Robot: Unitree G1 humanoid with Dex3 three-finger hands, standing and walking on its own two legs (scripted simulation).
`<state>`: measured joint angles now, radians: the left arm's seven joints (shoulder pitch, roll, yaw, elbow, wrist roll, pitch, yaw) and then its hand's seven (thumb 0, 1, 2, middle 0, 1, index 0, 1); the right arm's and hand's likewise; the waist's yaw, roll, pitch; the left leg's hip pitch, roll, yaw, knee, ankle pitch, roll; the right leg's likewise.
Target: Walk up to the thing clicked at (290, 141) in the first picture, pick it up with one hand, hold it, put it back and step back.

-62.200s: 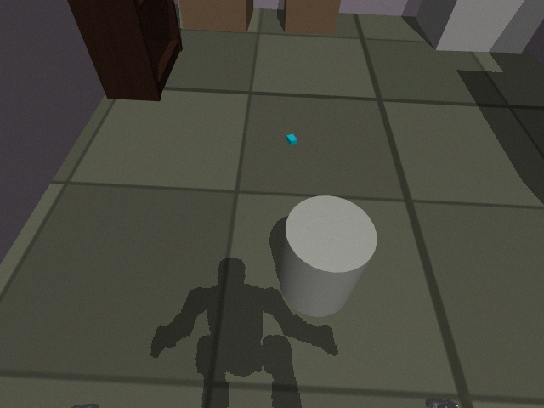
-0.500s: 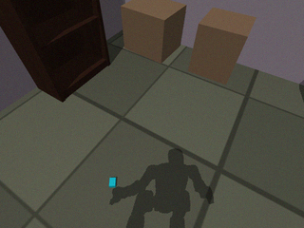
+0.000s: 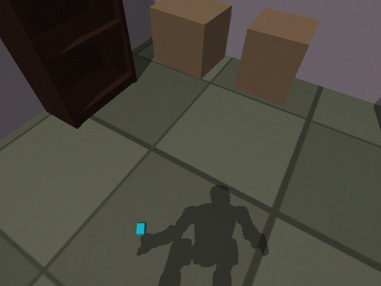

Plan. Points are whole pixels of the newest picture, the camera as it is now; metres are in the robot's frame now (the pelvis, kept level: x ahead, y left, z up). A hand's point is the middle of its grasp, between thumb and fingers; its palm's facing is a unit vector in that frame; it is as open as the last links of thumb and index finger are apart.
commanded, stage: stand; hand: left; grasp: from above
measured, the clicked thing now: (140, 229) +0.46 +0.23 -0.77
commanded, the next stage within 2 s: step back in 0.20 s
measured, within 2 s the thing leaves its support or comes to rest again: neither
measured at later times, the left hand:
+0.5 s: hand out of the picture +0.10 +0.31 -0.18, palm faces -0.01 -0.93 -0.38, open 7.4 cm
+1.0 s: hand out of the picture -0.04 +0.29 -0.16, palm faces -0.07 -0.91 -0.40, open 7.4 cm
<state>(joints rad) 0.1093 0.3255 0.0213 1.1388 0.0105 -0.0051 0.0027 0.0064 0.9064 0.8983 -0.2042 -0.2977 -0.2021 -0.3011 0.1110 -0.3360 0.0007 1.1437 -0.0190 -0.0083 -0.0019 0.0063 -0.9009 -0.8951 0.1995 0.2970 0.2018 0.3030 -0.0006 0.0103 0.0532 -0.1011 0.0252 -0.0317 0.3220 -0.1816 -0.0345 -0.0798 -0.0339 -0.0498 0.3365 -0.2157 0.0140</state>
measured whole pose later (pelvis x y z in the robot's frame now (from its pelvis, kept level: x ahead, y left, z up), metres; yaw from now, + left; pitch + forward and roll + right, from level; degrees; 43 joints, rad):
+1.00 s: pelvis -0.15 +0.04 -0.02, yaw -4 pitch -3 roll +1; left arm 0.16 0.35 0.07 0.87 0.02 0.04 0.00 0.01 0.91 0.90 -0.21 -0.30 -0.20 -0.30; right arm 0.11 -0.39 -0.04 0.89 0.00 0.05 -0.01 0.01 -0.90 -0.89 0.20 0.30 0.20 0.30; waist 0.00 0.02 0.18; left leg -0.47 -0.11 -0.10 1.05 -0.49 0.00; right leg -0.27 0.01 0.04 0.65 -0.34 -0.03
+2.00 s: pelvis -0.47 +0.05 -0.03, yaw +0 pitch -4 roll +0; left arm 0.09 0.40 0.07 0.79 0.01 0.07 0.03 0.01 0.90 0.90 -0.21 -0.30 -0.20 -0.30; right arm 0.19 -0.36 -0.03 0.89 -0.04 0.04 0.00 0.01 -0.90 -0.89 0.20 0.30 0.20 0.30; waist -0.01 -0.04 0.20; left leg -0.27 -0.05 -0.02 0.68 -0.34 0.04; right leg -0.47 0.03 0.10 0.96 -0.49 -0.01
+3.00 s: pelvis -0.66 +0.00 -0.02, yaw +1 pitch -4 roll +0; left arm 0.25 0.35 0.07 0.98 0.03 -0.04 -0.02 0.01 0.90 0.90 -0.21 -0.30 -0.20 -0.30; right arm 0.23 -0.40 -0.05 0.99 -0.03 0.00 0.01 0.01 -0.90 -0.89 0.20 0.30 0.20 0.30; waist 0.03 0.04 0.06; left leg -0.38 -0.03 -0.10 0.91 -0.44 0.01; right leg -0.23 0.00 -0.06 0.57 -0.28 -0.04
